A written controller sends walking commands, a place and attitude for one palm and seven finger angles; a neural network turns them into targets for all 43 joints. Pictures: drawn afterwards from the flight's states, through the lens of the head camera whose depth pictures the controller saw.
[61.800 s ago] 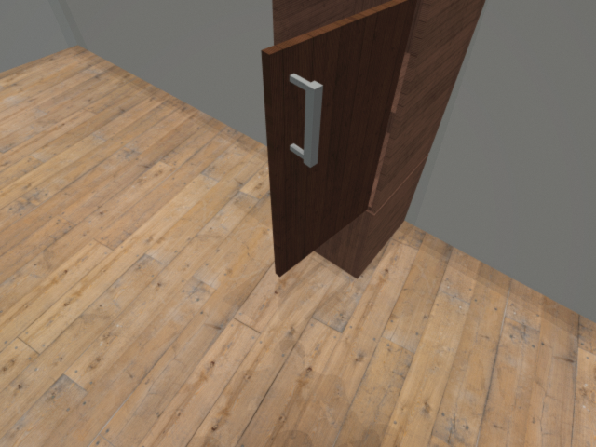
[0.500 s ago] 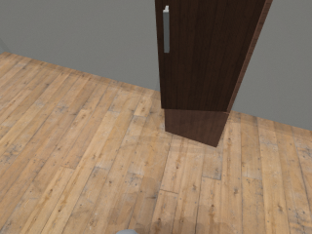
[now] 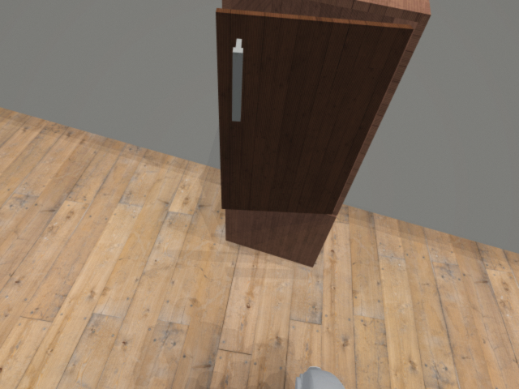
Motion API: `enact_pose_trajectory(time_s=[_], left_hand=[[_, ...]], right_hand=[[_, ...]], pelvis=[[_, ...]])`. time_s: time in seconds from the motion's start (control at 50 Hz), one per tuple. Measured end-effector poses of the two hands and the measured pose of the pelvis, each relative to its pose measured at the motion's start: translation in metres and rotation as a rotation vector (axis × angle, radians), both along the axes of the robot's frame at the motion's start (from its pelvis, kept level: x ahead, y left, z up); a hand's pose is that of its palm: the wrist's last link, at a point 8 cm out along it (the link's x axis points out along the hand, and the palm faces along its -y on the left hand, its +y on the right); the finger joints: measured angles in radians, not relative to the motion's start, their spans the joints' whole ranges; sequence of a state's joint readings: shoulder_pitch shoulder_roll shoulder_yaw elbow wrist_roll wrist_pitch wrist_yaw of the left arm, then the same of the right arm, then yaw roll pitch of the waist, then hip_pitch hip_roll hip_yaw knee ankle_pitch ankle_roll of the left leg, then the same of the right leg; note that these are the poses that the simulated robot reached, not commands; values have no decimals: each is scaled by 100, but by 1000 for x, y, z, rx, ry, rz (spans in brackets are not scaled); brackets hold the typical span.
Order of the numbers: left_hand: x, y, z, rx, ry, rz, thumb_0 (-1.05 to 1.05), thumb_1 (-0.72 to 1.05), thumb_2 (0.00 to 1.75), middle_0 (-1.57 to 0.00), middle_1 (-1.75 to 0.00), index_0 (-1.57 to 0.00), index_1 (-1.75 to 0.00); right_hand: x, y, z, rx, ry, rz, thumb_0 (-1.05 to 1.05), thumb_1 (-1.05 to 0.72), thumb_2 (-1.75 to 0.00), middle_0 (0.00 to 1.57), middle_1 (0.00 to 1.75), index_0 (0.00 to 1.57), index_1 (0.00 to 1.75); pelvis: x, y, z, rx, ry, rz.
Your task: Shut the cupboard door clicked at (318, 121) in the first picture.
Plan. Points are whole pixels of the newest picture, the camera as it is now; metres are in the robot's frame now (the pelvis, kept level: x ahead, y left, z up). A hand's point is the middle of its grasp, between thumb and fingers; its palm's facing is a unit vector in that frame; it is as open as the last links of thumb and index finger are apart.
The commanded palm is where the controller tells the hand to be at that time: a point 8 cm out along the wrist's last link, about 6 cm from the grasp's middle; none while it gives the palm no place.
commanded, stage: take the last steps up to it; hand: left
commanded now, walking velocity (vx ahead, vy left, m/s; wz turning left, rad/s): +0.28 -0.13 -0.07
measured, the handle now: (237, 82) +0.65 +0.08 +0.12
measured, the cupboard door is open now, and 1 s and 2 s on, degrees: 17 17 17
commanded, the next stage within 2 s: come to a stop and stand still in 0.28 s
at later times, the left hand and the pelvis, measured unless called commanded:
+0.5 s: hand (218, 358) +0.21 +0.08 -0.19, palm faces +0.03 -0.99 -0.16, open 7.3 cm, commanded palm none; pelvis +0.18 -0.09 -0.01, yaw +0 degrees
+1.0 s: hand (206, 347) +0.22 +0.10 -0.17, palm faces -0.04 -0.96 -0.29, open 7.4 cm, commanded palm none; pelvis +0.18 -0.10 -0.01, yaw -4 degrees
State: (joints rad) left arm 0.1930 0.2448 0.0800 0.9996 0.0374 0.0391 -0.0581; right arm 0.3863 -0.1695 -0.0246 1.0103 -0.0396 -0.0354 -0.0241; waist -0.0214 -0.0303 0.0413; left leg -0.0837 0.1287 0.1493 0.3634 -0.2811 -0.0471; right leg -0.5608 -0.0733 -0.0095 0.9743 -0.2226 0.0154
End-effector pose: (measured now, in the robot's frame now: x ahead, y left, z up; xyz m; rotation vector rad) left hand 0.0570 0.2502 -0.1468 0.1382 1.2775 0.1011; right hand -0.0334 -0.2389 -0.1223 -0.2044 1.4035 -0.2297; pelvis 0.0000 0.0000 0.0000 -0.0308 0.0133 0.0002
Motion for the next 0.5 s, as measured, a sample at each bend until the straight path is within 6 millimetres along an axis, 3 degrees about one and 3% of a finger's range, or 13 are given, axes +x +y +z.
enact_pose_trajectory(time_s=[0.12, 0.2, 0.3, 0.36, 0.44, 0.5], left_hand=[[91, -40, -1, 36, -44, -100, 0, 91, 90, -20, -30, -19, -30], [137, -72, -8, 66, -107, -110, 0, 91, 90, -20, -30, -19, -30], [142, -104, 0, 48, -62, -66, 0, 91, 90, -20, -30, -19, -30], [141, -109, 3, 54, -36, -21, -1, 94, 90, -20, -30, -20, -30], [141, -117, -4, 30, 6, 15, -1, 94, 90, -20, -30, -20, -30], [141, -124, -15, 1, 42, 41, 0, 93, 90, -20, -30, -20, -30]], right_hand=[[-4, -26, -20, 55, 121, -111, 0, -90, -90, 20, 30, 20, 30], [19, -55, -44, 88, 181, -137, 0, -90, -90, 20, 30, 20, 30], [106, -82, -37, 74, 63, -83, 1, -91, -90, 20, 29, 20, 30], [167, -90, -28, 65, -44, -33, 0, -91, -90, 20, 29, 20, 30], [238, -91, -19, 61, -154, 28, 0, -91, -90, 19, 29, 19, 30], [280, -84, -19, 58, -215, 66, 0, -91, -90, 19, 29, 19, 30]], pelvis=[[50, -36, -13, 22, 5, -37], [83, -65, -30, 31, 0, -47], [114, -81, -15, 25, -8, -27], [133, -89, -8, 18, -1, -7], [159, -96, -7, 6, -2, 2], [178, -94, -12, -15, -16, -6]])
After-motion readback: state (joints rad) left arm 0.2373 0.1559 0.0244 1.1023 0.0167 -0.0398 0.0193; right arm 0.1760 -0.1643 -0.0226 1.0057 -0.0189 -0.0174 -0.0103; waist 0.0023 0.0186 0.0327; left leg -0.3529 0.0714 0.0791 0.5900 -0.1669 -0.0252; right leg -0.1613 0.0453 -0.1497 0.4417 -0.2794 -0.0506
